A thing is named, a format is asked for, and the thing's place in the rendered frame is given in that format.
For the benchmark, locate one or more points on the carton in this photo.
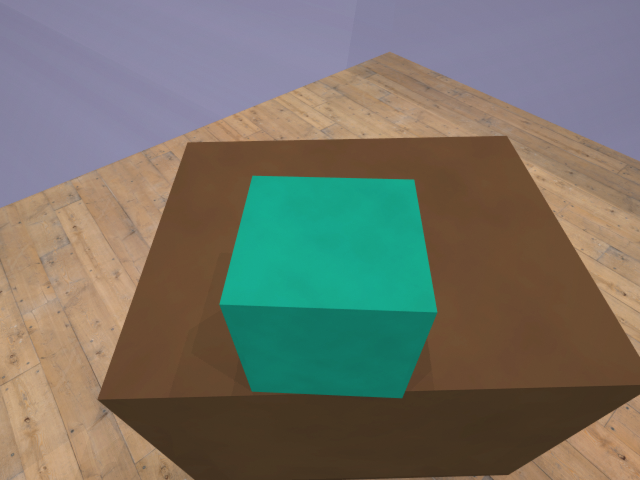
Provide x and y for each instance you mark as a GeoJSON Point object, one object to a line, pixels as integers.
{"type": "Point", "coordinates": [329, 290]}

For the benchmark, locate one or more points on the pedestal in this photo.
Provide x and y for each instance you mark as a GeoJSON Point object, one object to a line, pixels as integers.
{"type": "Point", "coordinates": [524, 351]}

